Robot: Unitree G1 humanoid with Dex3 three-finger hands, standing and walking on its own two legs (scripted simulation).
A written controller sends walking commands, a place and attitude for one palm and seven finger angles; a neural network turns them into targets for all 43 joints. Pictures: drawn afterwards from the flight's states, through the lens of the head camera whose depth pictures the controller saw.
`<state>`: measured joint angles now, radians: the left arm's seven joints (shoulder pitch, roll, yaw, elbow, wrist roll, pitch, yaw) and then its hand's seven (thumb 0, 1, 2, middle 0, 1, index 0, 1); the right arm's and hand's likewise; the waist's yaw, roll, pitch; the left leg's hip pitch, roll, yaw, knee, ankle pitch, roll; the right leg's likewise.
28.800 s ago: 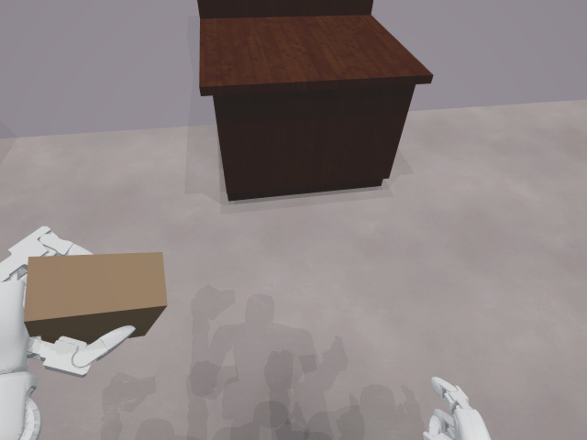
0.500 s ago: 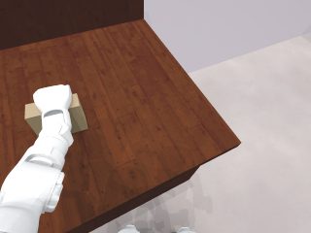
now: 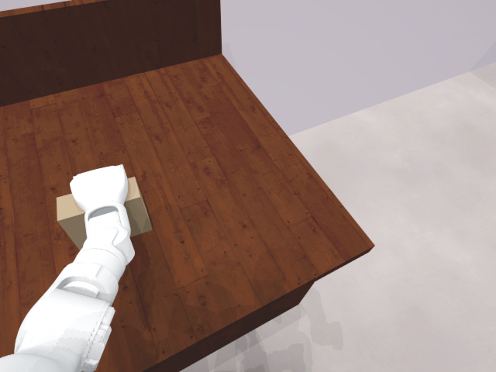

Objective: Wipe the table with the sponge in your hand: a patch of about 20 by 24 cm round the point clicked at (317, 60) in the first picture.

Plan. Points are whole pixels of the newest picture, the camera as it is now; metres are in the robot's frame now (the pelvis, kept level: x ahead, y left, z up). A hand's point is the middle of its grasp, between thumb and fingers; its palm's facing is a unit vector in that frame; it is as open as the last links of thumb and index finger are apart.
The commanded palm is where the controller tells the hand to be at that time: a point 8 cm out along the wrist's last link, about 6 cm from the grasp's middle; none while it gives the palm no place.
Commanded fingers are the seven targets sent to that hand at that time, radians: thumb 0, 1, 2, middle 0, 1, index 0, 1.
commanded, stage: wipe back along the middle lane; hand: left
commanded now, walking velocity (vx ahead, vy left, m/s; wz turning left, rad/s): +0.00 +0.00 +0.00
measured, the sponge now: (110, 220) +0.39 +0.28 -0.06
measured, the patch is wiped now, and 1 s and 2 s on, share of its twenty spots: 0.55 0.80 0.85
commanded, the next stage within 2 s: slide across to the third lane in 1.42 s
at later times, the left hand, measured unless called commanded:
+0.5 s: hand (114, 226) +0.36 +0.25 -0.02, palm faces -0.10 +0.00 -0.99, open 9.8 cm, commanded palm +0.32 +0.22 +0.01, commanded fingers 0.00 0.10 1.30 -1.20 -1.60 -1.20 -1.60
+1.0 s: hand (126, 250) +0.32 +0.22 -0.02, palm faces -0.08 -0.02 -1.00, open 9.8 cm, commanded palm +0.27 +0.19 +0.01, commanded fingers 0.00 0.10 1.30 -1.20 -1.60 -1.20 -1.60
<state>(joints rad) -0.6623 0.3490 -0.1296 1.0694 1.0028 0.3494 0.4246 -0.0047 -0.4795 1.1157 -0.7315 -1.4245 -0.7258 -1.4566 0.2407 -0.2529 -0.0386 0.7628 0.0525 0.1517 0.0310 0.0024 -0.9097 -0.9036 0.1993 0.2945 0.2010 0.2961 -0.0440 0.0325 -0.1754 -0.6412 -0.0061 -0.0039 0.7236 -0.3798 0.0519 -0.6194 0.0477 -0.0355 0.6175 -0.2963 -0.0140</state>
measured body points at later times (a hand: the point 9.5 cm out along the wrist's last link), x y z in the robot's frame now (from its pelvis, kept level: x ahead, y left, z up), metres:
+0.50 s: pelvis -0.02 +0.00 +0.00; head +0.03 +0.01 +0.45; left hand +0.36 +0.25 +0.03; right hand +0.11 -0.24 -0.12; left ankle -0.03 +0.08 -0.72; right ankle -0.01 -0.12 -0.72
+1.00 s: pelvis -0.01 +0.00 +0.00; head +0.01 +0.00 +0.45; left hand +0.32 +0.22 +0.03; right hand +0.18 -0.23 -0.10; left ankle -0.03 +0.08 -0.72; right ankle -0.01 -0.12 -0.72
